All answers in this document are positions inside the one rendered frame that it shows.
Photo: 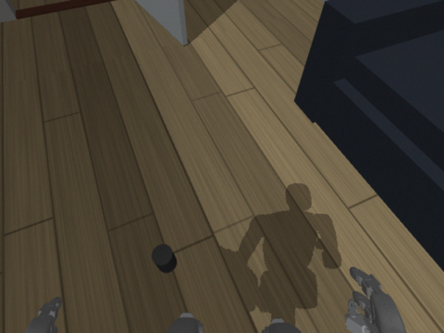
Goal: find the sofa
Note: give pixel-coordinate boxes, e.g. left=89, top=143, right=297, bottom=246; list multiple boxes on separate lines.
left=294, top=0, right=444, bottom=272

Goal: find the right robot hand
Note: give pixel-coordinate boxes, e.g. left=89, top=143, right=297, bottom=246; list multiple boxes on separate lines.
left=345, top=267, right=407, bottom=333

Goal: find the left robot hand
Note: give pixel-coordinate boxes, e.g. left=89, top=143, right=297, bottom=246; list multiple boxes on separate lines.
left=24, top=297, right=62, bottom=333

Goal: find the can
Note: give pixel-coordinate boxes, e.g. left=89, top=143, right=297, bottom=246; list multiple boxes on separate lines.
left=152, top=244, right=177, bottom=273

